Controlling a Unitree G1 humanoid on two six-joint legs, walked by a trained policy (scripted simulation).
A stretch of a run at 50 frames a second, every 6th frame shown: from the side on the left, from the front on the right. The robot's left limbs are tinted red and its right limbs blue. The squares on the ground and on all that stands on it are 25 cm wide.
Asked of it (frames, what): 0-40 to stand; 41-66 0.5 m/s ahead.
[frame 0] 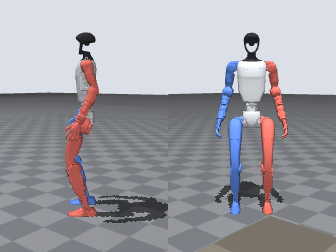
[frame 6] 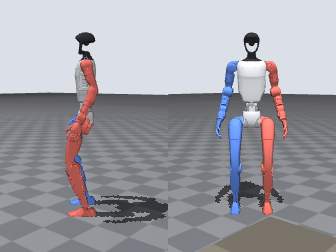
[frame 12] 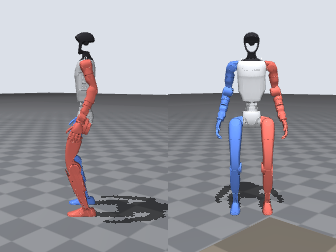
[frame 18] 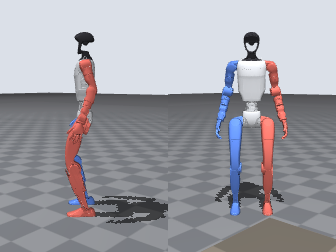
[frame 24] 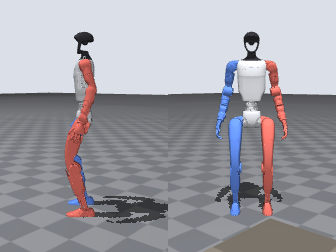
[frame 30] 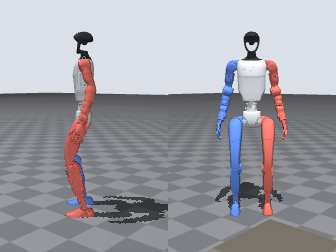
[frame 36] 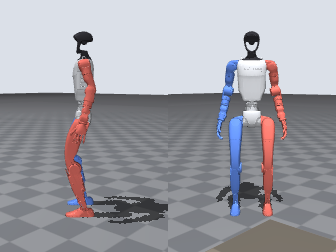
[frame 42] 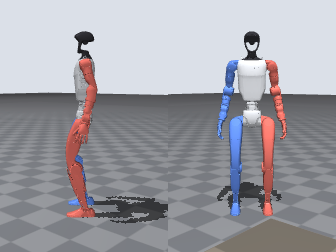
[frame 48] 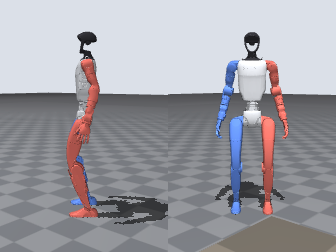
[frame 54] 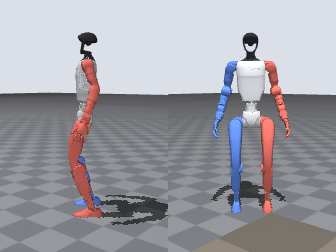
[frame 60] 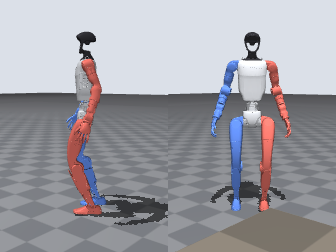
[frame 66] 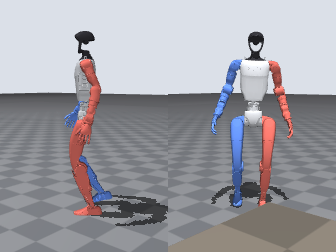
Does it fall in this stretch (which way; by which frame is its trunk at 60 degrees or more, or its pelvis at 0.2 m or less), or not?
no
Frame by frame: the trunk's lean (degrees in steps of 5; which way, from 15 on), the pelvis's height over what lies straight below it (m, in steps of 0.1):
0: 0, 0.8
6: 0, 0.8
12: 0, 0.8
18: 0, 0.8
24: 0, 0.8
30: 0, 0.8
36: 0, 0.8
42: 0, 0.8
48: 0, 0.8
54: 5, 0.8
60: 0, 0.8
66: 0, 0.8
